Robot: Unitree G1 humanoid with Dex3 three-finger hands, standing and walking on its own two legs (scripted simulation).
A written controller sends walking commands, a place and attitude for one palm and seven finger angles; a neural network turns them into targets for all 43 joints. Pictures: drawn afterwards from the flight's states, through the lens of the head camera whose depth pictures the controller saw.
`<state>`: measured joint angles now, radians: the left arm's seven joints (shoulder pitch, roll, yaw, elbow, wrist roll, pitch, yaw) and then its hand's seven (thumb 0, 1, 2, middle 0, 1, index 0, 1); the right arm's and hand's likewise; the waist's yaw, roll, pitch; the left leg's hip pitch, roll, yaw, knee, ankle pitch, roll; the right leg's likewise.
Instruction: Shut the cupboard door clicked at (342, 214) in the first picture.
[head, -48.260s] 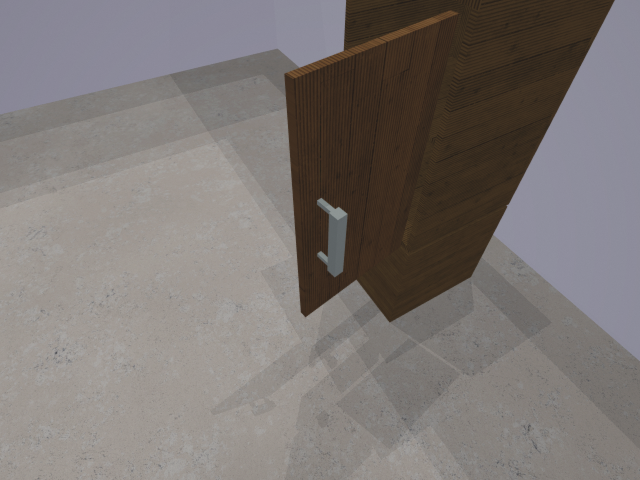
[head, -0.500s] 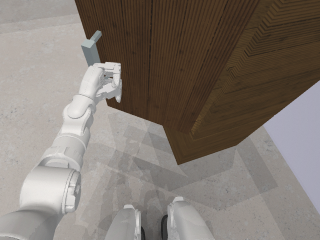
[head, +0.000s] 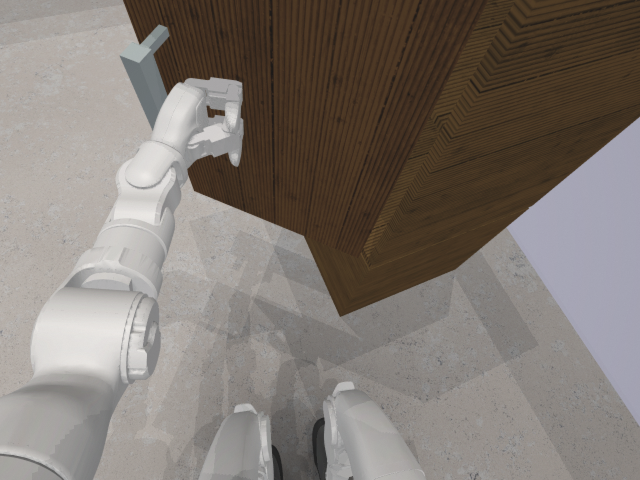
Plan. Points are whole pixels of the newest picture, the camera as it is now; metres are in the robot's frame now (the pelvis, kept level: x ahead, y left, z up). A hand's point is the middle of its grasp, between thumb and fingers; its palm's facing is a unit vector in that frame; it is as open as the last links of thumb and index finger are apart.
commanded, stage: push the door shut along its arc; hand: left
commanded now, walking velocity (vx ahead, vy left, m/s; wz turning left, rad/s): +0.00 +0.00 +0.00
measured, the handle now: (167, 99) +0.57 +0.13 +0.06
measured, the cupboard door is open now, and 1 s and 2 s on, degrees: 45 36 36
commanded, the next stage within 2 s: pull the fist back off the door in 0.18 s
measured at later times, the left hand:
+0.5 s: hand (267, 116) +0.54 +0.01 +0.07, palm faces +0.05 -1.00 +0.04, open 3.1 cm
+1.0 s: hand (275, 171) +0.46 +0.01 +0.06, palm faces +0.02 -1.00 -0.03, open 3.1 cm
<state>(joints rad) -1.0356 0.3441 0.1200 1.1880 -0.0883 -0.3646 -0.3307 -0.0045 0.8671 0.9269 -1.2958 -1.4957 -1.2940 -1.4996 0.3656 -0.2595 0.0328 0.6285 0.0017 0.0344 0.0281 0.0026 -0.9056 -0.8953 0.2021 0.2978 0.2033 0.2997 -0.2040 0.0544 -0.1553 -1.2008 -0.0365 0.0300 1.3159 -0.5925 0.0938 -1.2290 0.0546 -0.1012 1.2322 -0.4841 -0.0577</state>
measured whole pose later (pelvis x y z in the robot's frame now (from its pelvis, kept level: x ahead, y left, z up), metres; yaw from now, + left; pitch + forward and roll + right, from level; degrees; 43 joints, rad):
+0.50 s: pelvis +0.00 -0.01 -0.01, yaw +1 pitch +30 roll -2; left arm -1.09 0.14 0.20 1.22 0.02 -0.46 0.28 0.03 0.86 0.92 -1.29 -1.50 -1.31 -1.50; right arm 0.38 -0.25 0.00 0.66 -0.11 -0.04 0.12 0.00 -0.91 -0.90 0.20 0.30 0.20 0.30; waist -0.21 0.06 -0.19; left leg -1.27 -0.04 0.02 1.33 -0.58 0.07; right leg -1.30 0.05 -0.11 1.25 -0.48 -0.07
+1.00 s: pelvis +0.01 -0.03 +0.03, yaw +1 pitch +24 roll +1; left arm -0.70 0.05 0.08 1.01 0.02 -0.59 0.25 0.02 0.90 0.90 -1.30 -1.50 -1.30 -1.50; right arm 0.34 -0.26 -0.04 0.64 -0.06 0.03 0.11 0.00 -0.91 -0.90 0.20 0.30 0.20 0.30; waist -0.13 0.03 -0.17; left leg -1.04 -0.04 0.04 1.17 -0.55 0.05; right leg -1.10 0.06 -0.07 1.15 -0.47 -0.10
